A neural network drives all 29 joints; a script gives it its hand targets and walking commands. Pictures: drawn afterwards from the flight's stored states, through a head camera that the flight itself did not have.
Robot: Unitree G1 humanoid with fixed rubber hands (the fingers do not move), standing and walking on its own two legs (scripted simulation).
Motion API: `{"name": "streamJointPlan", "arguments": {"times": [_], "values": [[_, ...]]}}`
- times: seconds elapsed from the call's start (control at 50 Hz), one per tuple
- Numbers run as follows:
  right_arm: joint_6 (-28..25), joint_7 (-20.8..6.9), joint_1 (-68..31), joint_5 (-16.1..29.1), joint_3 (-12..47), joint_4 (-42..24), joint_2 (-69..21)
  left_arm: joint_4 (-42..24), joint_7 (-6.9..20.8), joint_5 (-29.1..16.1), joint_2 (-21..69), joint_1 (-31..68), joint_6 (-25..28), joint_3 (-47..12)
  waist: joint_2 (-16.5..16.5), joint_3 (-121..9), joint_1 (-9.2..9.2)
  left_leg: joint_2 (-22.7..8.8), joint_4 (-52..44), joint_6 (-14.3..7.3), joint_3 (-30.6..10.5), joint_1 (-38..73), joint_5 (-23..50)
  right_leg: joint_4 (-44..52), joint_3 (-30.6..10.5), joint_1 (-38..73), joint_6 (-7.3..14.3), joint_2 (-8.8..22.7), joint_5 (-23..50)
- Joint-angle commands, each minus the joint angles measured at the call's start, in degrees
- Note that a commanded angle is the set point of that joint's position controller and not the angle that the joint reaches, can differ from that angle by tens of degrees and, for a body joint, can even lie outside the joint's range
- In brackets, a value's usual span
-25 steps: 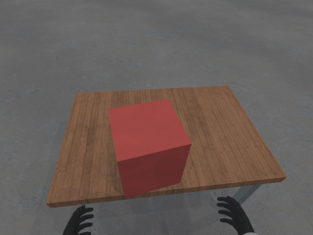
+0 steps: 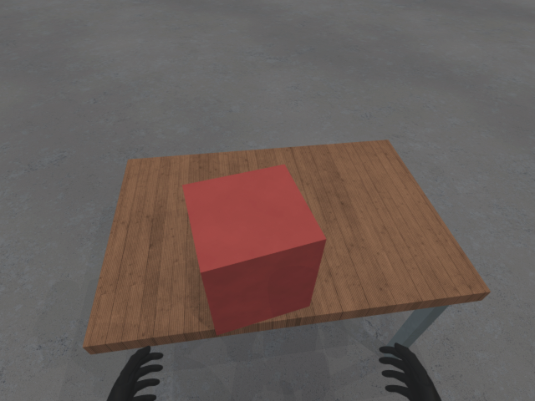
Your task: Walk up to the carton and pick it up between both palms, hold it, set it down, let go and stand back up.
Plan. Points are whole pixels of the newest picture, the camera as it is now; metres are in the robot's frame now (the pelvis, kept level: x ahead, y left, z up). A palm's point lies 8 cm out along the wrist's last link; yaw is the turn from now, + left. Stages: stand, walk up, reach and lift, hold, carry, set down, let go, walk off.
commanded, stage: let go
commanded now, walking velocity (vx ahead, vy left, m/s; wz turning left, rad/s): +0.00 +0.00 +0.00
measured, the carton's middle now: (250, 250) +0.43 +0.04 -0.08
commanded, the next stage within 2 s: stand in 0.36 s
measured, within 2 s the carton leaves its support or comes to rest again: neither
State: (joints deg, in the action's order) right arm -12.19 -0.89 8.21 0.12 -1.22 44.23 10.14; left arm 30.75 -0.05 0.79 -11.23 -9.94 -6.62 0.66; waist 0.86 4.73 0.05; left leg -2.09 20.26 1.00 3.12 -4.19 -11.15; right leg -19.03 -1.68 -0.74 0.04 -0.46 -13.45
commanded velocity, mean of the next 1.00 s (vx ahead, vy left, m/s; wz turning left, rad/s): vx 0.00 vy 0.00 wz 0.00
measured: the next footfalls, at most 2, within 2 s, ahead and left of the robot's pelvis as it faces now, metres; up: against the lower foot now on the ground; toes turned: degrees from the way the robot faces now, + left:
none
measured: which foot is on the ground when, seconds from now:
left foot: down 0.00-1.00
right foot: down 0.00-1.00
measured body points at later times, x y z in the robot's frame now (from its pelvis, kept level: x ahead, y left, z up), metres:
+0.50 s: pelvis +0.00 -0.01 -0.01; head -0.02 +0.00 +0.44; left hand +0.14 +0.24 -0.11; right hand +0.14 -0.27 -0.10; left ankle +0.00 +0.13 -0.75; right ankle -0.03 -0.12 -0.75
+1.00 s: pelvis -0.05 +0.03 -0.01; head -0.07 +0.04 +0.44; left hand +0.01 +0.28 -0.14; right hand -0.01 -0.24 -0.13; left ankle +0.00 +0.13 -0.75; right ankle -0.03 -0.12 -0.75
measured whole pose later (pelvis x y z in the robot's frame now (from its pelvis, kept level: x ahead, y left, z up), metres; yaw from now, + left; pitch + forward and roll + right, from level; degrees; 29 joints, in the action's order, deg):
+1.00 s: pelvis -0.05 +0.03 -0.01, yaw +0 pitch -3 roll -1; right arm -1.0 0.4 23.1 -0.6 0.5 44.5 14.8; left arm 46.2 0.4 1.4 -15.8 -19.8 0.9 -0.5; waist 1.3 -0.3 -0.5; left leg -1.0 28.5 -1.4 2.9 -15.5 -10.3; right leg -26.6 -1.8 -11.5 -2.2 0.7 -12.4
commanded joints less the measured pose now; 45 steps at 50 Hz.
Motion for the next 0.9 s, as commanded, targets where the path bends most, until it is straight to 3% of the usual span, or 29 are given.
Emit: {"name": "streamJointPlan", "arguments": {"times": [0.0, 0.06, 0.1, 0.3, 0.32, 0.36, 0.4, 0.46, 0.54, 0.58, 0.72, 0.8, 0.82, 0.88], "values": [[-1.5, 0.0, -3.8, -0.3, -2.4, -7.0, 6.1, -7.0, -0.3, -0.1, -4.8, 4.3, 1.2, 1.5, -2.1, -5.8, 0.06, 1.8, 0.4, 1.4, 1.3, 10.9, 13.5, 4.1, 4.2, -12.1, 1.0, -1.6, 7.4], [-1.2, 0.2, -3.9, -1.3, -2.5, -8.4, 6.2, -6.2, -0.2, -0.8, -5.1, 5.0, 1.5, 1.6, 0.6, -5.4, -0.41, 2.0, 0.8, 0.9, 1.5, 9.9, 11.3, 3.8, 4.0, -12.9, 0.2, -1.2, 7.7], [-0.8, 0.3, -4.5, -1.6, -2.3, -9.2, 5.7, -7.1, -0.5, -0.6, -5.4, 6.1, 1.5, 1.8, -0.1, -4.3, 0.08, 2.1, 0.2, 0.8, 1.9, 8.3, 8.8, 3.6, 3.8, -12.8, 0.3, -0.9, 5.4], [-1.2, 1.0, -2.2, -1.7, -1.3, -10.4, 5.8, -6.2, 0.5, -1.5, -6.0, 4.9, 2.1, 2.6, 2.7, -5.6, 0.21, 2.6, 0.9, 0.3, 1.6, 7.2, 8.5, 2.2, 2.5, -10.3, -1.6, 0.1, 12.8], [4.2, 2.6, 4.1, -1.4, -2.9, -5.4, 12.0, 0.6, -0.4, 1.4, -10.0, -3.5, 6.3, 3.9, 1.2, -10.8, 2.02, -2.6, 6.3, -1.7, -3.1, -2.6, 20.5, -2.7, -2.0, -5.5, -0.1, 3.6, 20.4], [7.1, 2.9, 4.0, -0.9, -2.4, -7.1, 11.1, 1.4, -0.3, 0.5, -10.4, -3.7, 8.2, 3.8, 0.9, -11.8, 0.93, -3.8, 6.0, -1.9, -3.4, -2.7, 16.1, -2.6, -3.6, -4.6, 0.1, 5.2, 22.2], [7.9, 2.7, 4.9, -0.7, -1.9, -7.6, 10.3, 2.0, -0.2, 0.4, -10.2, -2.3, 9.0, 3.4, 1.7, -12.6, 0.04, -4.5, 5.9, -2.0, -3.4, -1.7, 17.2, -4.1, -3.6, -4.9, 0.1, 5.6, 24.6], [8.6, 2.5, 5.1, -0.7, -2.1, -7.2, 10.6, 3.1, 0.0, 0.6, -9.5, -2.3, 9.4, 3.2, -2.1, -8.6, 0.04, -4.0, 5.9, -2.1, -3.7, -3.7, 14.1, -2.2, -4.1, -7.9, 0.3, 5.5, 19.0], [8.9, 2.2, 7.0, -0.9, -1.8, -7.1, 11.2, 4.7, 0.3, 0.3, -10.1, -3.2, 9.3, 2.8, -0.7, -2.5, -0.35, -4.2, 4.2, -1.9, -5.3, -5.7, 11.7, -1.1, -4.3, -11.5, 0.2, 5.0, 14.0], [8.8, 2.1, 8.2, -0.7, -1.7, -6.7, 11.7, 5.6, 0.3, 0.4, -10.5, -3.5, 9.4, 2.4, -2.3, -4.0, -0.49, -4.3, 3.9, -1.8, -5.1, -6.2, 10.7, -0.9, -4.1, -10.4, 0.0, 4.9, 10.8], [9.0, 1.9, 11.8, -0.6, -1.3, -5.3, 12.9, 8.6, -0.1, 0.2, -11.5, -6.3, 9.2, 1.4, 0.2, -4.4, -0.34, -4.3, 2.2, -2.2, -5.4, -7.0, 5.7, -1.4, -3.5, -10.3, -0.3, 4.7, 5.5], [9.3, 1.8, 12.8, -0.7, -1.1, -4.8, 13.6, 9.9, 0.0, 0.3, -11.6, -7.9, 9.1, 1.1, -1.3, -4.2, -0.10, -3.9, 1.0, -2.1, -5.8, -9.1, -2.0, -1.5, -3.9, -11.3, -0.3, 4.1, -0.9], [9.4, 1.8, 13.3, -0.5, -1.1, -4.6, 13.2, 10.3, 0.1, 0.2, -11.8, -8.1, 9.0, 1.1, -0.5, -3.3, -0.29, -4.0, 0.0, -2.1, -6.3, -10.2, -5.4, -1.6, -3.5, -12.2, -0.2, 3.8, -3.0], [9.8, 1.7, 14.2, -0.6, -1.0, -4.1, 13.7, 10.9, 0.0, 0.5, -11.7, -9.4, 8.6, 0.9, -2.6, 0.1, 0.00, -3.8, -2.3, -2.2, -7.6, -15.4, -14.9, -2.1, -3.6, -12.5, -0.6, 3.5, -7.4]]}}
